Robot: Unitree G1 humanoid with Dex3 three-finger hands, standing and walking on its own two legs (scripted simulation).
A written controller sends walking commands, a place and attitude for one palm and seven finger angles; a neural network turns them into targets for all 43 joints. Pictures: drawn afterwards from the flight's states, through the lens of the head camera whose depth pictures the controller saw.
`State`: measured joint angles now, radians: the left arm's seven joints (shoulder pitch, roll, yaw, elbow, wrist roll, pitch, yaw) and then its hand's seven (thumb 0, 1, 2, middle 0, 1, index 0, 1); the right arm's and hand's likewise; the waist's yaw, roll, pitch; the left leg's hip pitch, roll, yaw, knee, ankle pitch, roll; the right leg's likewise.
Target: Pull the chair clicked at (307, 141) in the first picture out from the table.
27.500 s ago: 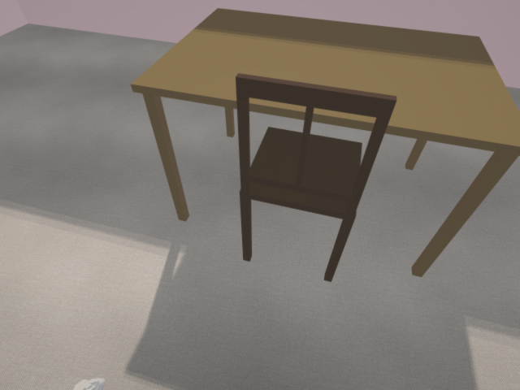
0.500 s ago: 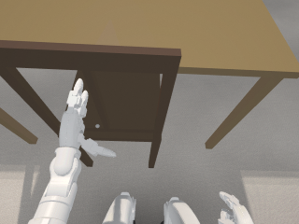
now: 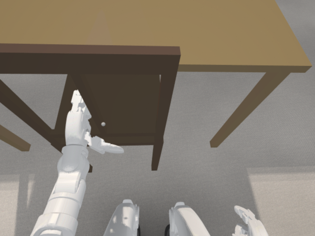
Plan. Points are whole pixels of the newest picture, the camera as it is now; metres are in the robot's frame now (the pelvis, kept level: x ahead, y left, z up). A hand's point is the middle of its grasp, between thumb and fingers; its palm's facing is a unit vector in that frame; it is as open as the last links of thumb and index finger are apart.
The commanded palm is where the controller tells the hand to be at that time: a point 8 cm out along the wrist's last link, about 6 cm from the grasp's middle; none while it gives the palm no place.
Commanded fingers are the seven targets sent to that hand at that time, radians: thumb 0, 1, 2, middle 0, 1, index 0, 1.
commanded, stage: push the fingers through the gap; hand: left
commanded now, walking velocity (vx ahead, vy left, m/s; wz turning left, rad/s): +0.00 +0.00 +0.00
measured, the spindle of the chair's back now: (93, 108) +0.43 +0.17 +0.02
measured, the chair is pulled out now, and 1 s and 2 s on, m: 0.00 0.00 0.03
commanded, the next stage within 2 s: hook a spindle and tug to test in 0.38 s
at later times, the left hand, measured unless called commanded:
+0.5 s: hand (96, 118) +0.40 +0.15 +0.02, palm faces +0.03 -1.00 -0.06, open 17.0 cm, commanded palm +0.36 +0.20 +0.02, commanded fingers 0.00 -0.50 0.30 -0.10 -0.19 -0.10 -0.19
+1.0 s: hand (100, 122) +0.39 +0.14 +0.02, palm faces +0.04 -1.00 -0.01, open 12.8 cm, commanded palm +0.37 +0.19 +0.02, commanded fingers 0.00 0.17 0.59 -0.50 -1.45 -0.50 -1.45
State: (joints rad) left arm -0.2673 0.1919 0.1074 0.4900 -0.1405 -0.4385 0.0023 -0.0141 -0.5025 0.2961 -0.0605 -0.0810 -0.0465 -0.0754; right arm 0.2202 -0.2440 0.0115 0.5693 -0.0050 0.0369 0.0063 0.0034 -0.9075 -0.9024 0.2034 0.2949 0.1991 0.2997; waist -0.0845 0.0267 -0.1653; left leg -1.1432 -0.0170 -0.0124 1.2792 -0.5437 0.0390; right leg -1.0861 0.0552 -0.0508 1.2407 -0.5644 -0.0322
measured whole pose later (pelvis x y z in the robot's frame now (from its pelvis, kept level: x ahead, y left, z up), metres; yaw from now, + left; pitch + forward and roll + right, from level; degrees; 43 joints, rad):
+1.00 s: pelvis -0.01 +0.01 +0.00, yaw +0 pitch +23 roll -3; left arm -0.34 0.20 0.11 0.59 -0.13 -0.47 0.01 -0.01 -0.29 0.39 -0.36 -1.04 -0.36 -1.03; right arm 0.23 -0.24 0.01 0.58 -0.01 0.06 0.02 0.00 -0.91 -0.90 0.20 0.29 0.20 0.30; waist -0.08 0.04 -0.17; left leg -1.16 -0.02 -0.01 1.29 -0.54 0.05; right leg -1.10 0.05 -0.05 1.24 -0.56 -0.02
